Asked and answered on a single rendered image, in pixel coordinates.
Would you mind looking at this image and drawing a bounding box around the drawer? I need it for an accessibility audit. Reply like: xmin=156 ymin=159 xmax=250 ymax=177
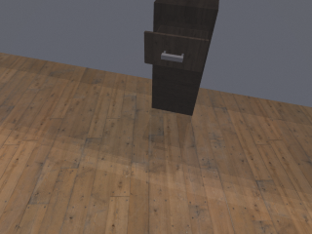
xmin=144 ymin=25 xmax=210 ymax=72

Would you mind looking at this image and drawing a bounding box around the handle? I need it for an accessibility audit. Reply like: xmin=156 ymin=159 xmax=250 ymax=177
xmin=161 ymin=51 xmax=184 ymax=62

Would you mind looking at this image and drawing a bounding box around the cabinet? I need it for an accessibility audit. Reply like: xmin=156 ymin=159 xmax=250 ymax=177
xmin=151 ymin=0 xmax=219 ymax=116

